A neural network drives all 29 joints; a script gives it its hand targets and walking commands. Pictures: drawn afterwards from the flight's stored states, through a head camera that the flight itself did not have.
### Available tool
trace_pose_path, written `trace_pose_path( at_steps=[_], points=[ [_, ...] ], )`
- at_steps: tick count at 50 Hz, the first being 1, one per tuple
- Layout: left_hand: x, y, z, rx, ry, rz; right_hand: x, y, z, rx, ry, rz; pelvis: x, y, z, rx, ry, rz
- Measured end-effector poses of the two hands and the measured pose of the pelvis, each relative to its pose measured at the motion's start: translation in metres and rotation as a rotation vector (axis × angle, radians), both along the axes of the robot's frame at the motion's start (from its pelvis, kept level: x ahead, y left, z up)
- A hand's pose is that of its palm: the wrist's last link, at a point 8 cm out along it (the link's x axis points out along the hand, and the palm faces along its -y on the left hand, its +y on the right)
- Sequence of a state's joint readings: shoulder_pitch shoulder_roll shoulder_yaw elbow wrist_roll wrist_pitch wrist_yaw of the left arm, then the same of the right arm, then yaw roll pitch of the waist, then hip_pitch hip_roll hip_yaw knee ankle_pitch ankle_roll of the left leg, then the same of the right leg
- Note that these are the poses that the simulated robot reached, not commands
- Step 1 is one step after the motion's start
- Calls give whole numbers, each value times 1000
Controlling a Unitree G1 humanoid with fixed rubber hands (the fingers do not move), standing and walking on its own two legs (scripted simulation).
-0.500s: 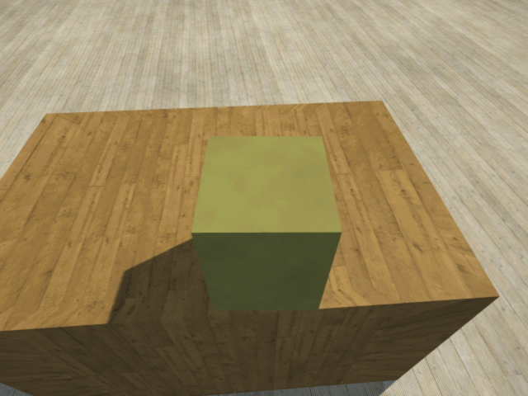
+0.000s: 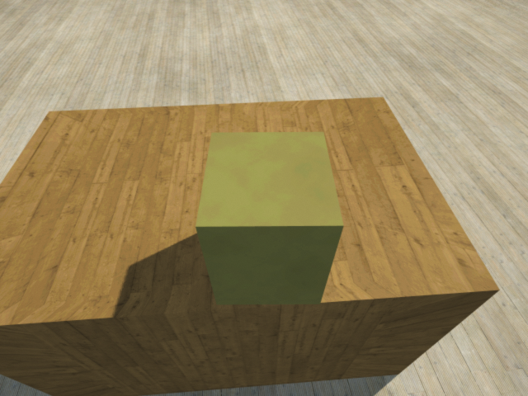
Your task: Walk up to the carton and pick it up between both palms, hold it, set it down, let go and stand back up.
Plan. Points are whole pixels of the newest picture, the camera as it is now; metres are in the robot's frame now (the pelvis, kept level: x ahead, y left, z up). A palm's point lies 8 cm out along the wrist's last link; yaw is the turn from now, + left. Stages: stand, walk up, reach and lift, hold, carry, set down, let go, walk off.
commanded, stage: walk up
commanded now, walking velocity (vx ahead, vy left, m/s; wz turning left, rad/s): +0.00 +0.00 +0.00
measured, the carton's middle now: (268, 221) +0.43 +0.01 +0.00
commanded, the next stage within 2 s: reach and lift in 1.14 s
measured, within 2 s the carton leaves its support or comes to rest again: neither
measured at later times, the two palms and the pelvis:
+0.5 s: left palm out of the picture +0.01 +0.25 -0.14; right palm out of the picture -0.01 -0.22 -0.14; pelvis +0.01 +0.02 +0.00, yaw -2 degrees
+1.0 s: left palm out of the picture +0.07 +0.26 -0.13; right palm out of the picture +0.03 -0.23 -0.13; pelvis +0.02 +0.02 +0.00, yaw -5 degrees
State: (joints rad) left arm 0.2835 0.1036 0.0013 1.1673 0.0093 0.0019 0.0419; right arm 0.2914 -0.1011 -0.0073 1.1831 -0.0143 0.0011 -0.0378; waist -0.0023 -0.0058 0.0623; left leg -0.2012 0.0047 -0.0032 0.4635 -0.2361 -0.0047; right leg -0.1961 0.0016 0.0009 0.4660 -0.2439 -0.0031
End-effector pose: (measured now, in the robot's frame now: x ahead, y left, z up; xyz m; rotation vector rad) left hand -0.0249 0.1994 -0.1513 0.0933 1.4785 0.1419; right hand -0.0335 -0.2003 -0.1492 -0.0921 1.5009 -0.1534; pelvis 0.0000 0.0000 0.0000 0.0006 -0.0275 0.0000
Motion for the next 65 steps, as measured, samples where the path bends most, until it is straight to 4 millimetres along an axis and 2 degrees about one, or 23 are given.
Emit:
trace_pose_path(
  at_steps=[10,15,21,25,33,41,48,59,62,65],
  points=[
    [-2,4,2,16,-12,2,0,0,0,-4,-16,-14,-2,0,0,0,3,-6],
    [5,19,7,57,-59,7,7,-12,1,-44,-48,-21,0,4,-1,-2,12,-11],
    [23,44,11,97,-93,-15,18,-22,7,-89,-82,-27,6,11,-1,-2,22,-25],
    [40,53,11,104,-126,-40,26,-23,11,-105,-104,-31,10,15,-1,0,22,-35],
    [72,55,13,99,-187,-89,50,-19,11,-102,-166,-31,18,21,-2,3,23,-53],
    [90,58,16,101,-221,-126,66,-18,11,-94,-212,-27,21,24,-3,6,24,-72],
    [97,63,17,112,-235,-151,66,-25,14,-111,-227,-29,21,23,-4,8,18,-87],
    [99,68,17,116,-215,-181,55,-36,14,-126,-237,-40,10,23,-6,9,32,-107],
    [123,71,3,124,-122,-169,76,-41,1,-98,-258,-8,-6,22,-19,14,55,-90],
    [169,65,4,118,-177,-174,115,-47,2,-93,-358,22,-19,19,-29,12,60,-82]
  ],
)
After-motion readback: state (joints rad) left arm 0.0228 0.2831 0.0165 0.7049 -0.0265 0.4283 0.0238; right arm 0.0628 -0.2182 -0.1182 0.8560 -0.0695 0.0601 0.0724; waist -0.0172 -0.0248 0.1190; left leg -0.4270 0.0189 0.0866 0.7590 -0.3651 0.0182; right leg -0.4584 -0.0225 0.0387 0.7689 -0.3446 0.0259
